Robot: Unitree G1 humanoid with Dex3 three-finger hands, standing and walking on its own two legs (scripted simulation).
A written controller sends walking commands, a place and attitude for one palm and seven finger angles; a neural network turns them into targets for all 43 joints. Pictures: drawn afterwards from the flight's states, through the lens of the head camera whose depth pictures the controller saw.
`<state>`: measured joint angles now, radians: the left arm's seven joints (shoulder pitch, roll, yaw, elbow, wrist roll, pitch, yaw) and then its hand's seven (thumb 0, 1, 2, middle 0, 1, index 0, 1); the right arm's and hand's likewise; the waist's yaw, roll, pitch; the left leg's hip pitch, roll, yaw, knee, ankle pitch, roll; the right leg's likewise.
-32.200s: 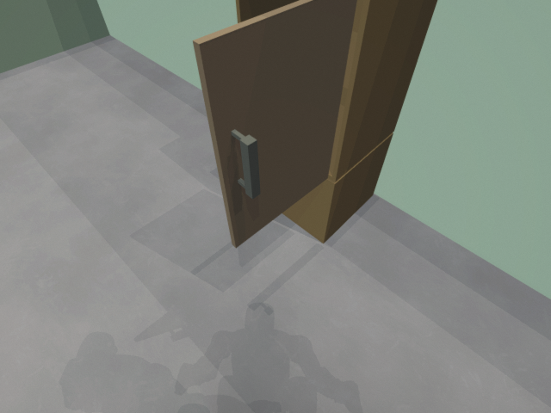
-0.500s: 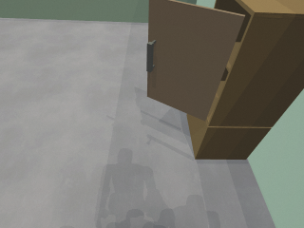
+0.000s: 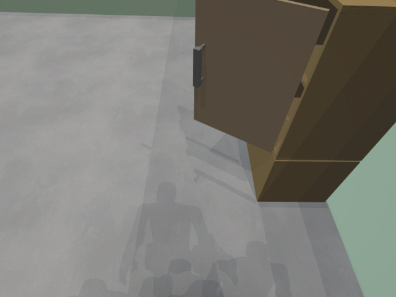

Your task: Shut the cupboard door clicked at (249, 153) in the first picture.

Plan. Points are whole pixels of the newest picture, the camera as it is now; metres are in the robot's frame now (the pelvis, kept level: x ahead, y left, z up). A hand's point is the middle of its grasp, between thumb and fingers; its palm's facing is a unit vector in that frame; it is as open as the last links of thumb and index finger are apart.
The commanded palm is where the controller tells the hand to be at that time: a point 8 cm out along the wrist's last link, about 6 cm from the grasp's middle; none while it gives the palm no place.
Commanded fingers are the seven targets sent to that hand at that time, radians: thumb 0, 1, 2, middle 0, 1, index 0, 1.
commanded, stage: look to check the result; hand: left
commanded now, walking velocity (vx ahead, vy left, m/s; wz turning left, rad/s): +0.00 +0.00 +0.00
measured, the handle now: (200, 65) +0.92 +0.03 -0.03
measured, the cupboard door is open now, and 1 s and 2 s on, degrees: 59 59 59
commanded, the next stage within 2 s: walk to a spot facing it in 0.12 s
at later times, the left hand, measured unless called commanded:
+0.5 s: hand out of the picture +0.07 +0.21 -0.18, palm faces +0.08 -0.96 -0.27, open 7.4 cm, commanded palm none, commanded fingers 0.00 0.90 0.90 -0.20 -0.30 -0.20 -0.30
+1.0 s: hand out of the picture +0.03 +0.22 -0.17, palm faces +0.35 -0.89 -0.28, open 7.4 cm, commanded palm none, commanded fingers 0.00 0.90 0.90 -0.20 -0.30 -0.20 -0.30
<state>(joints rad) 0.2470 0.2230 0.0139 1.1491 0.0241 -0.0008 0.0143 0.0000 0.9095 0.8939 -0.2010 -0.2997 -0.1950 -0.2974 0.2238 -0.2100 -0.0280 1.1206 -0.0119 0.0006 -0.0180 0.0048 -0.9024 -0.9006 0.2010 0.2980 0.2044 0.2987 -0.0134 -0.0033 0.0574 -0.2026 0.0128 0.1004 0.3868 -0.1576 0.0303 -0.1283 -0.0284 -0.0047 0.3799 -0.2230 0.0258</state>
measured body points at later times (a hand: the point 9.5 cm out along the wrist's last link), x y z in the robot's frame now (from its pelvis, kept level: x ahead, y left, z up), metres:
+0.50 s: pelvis +0.02 +0.00 -0.01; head +0.05 +0.00 +0.44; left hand +0.06 +0.26 -0.16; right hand +0.08 -0.26 -0.16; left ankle +0.04 +0.10 -0.74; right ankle -0.01 -0.14 -0.74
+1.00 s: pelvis +0.02 -0.02 -0.01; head +0.07 +0.01 +0.44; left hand +0.01 +0.26 -0.15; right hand +0.15 -0.25 -0.15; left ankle +0.04 +0.10 -0.74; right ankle +0.06 -0.16 -0.72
